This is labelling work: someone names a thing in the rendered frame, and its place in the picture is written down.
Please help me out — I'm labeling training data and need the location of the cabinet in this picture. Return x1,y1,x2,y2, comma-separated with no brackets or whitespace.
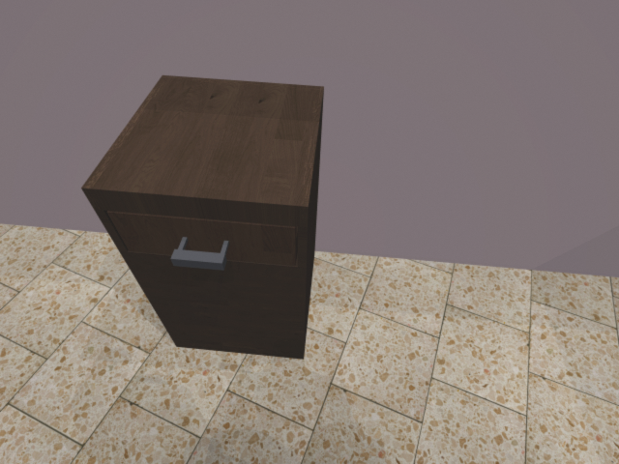
81,75,324,360

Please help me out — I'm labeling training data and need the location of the drawer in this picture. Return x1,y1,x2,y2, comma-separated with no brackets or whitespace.
107,211,298,266

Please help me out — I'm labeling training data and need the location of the handle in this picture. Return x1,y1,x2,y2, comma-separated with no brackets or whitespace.
170,237,229,271

